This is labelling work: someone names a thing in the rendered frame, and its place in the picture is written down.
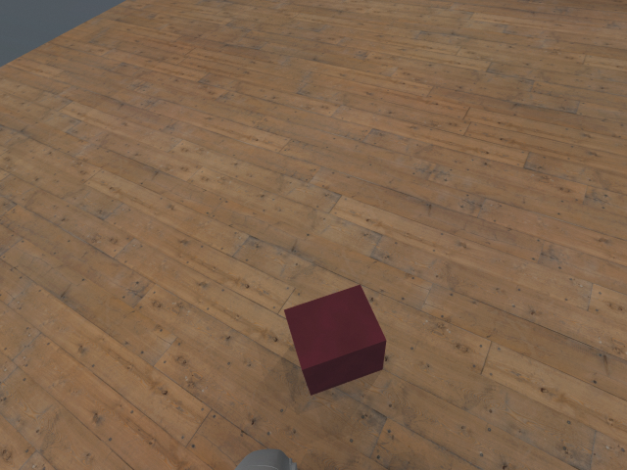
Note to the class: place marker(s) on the carton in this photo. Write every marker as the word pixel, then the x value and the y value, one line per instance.
pixel 337 339

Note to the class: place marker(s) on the left robot thigh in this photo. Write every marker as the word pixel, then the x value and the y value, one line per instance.
pixel 267 459

